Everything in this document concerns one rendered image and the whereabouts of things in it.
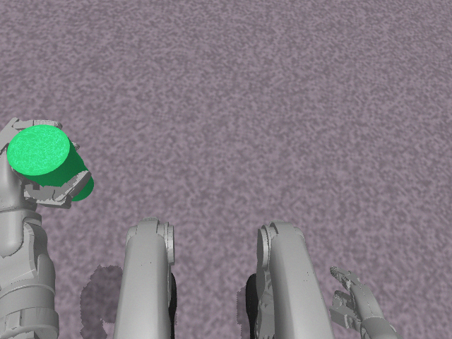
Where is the left robot hand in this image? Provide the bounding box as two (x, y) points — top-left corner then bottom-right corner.
(0, 117), (92, 212)

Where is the right robot hand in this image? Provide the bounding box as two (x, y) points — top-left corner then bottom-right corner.
(329, 266), (385, 333)

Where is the right robot foot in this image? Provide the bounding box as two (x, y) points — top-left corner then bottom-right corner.
(246, 273), (275, 339)

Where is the cup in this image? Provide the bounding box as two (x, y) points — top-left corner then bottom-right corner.
(7, 125), (94, 201)

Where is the left robot arm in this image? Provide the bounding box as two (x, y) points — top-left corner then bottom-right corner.
(0, 208), (59, 339)

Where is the right robot arm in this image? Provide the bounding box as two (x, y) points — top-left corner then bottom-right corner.
(360, 317), (404, 339)

